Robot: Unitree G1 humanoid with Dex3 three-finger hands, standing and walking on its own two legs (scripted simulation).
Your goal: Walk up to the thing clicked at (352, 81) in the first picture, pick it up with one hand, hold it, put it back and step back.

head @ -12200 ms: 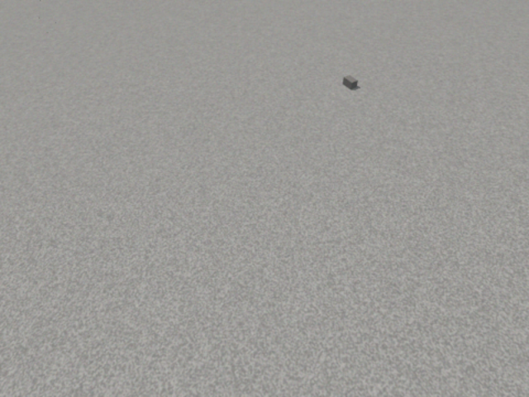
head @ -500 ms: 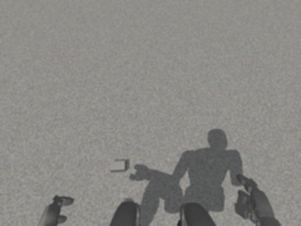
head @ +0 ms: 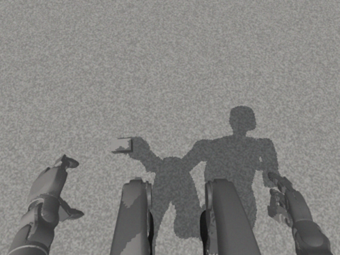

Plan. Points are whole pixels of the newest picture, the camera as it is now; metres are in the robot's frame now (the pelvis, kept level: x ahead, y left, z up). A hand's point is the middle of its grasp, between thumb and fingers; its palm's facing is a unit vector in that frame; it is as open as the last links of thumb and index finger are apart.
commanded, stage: rise first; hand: left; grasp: from above
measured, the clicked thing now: (122, 146) +0.47 +0.23 -0.49
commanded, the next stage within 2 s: none
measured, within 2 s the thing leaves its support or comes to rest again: neither
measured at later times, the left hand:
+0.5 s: hand (89, 166) +0.35 +0.29 -0.28, palm faces -0.49 -0.16 -0.86, open 13.7 cm
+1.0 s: hand (98, 156) +0.39 +0.28 -0.33, palm faces -0.47 +0.00 -0.88, open 13.5 cm
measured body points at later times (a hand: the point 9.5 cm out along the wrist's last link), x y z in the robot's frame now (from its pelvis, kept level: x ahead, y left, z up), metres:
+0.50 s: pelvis -0.05 +0.01 -0.13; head +0.16 +0.04 +0.27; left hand +0.37 +0.30 -0.23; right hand +0.04 -0.28 -0.25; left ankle +0.06 +0.13 -0.48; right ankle +0.05 -0.13 -0.48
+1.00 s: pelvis -0.04 +0.01 -0.17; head +0.19 +0.05 +0.22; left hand +0.41 +0.28 -0.28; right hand +0.04 -0.27 -0.29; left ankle +0.06 +0.13 -0.48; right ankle +0.05 -0.13 -0.48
